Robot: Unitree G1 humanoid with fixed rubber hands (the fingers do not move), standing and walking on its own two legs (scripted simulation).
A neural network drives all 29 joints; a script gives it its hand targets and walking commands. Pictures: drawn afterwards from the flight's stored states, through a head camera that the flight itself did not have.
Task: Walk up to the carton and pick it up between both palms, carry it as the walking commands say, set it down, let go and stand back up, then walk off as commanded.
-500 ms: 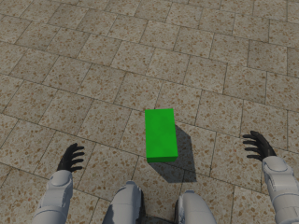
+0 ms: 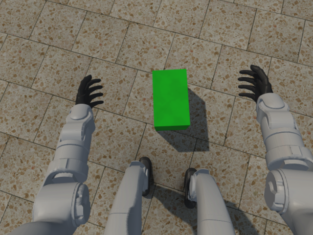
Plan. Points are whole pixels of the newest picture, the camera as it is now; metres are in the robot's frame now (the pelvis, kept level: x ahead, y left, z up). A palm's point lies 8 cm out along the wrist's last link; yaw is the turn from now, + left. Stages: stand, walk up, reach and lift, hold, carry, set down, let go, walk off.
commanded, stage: reach and lift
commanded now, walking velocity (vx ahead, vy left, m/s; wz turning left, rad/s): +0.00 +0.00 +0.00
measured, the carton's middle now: (169, 102) +0.54 +0.01 -0.60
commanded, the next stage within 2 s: none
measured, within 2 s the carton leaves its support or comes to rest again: neither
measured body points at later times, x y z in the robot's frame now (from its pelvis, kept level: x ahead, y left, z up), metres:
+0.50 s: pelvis +0.01 +0.00 -0.03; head +0.33 +0.00 +0.29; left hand +0.52 +0.19 -0.14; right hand +0.56 -0.16 -0.14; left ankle +0.10 +0.12 -0.66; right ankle +0.06 -0.13 -0.66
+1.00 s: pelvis -0.01 +0.00 -0.13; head +0.32 +0.00 +0.17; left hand +0.52 +0.19 -0.26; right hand +0.55 -0.16 -0.26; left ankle +0.10 +0.12 -0.66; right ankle +0.06 -0.13 -0.66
